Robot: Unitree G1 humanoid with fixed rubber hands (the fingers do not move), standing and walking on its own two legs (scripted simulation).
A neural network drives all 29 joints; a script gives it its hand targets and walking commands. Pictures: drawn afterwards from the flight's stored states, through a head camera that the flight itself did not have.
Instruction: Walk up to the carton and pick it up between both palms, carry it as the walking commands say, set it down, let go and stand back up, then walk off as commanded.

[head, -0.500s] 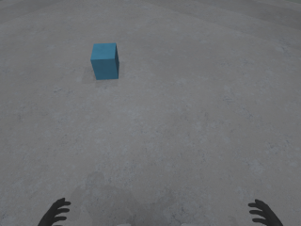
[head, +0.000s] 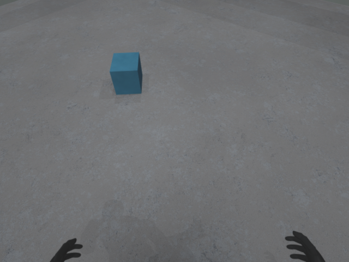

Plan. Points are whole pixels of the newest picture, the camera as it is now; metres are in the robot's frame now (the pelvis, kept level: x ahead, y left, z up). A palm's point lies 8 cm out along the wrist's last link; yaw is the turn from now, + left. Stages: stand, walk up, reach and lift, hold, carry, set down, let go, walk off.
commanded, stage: stand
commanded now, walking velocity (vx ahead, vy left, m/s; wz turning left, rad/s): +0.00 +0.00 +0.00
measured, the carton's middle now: (127, 73) +1.58 +0.45 -0.63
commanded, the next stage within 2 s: walk up in 0.78 s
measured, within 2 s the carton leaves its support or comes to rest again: neither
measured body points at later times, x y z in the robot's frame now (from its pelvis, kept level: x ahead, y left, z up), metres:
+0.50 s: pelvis +0.00 +0.00 +0.02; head +0.01 +0.00 +0.47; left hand +0.11 +0.30 -0.10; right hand +0.12 -0.30 -0.09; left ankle +0.00 +0.12 -0.71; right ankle +0.00 -0.13 -0.71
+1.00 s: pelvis -0.01 +0.00 +0.03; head +0.00 -0.01 +0.48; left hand +0.10 +0.30 -0.09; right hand +0.09 -0.31 -0.09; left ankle +0.00 +0.12 -0.71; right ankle +0.00 -0.13 -0.71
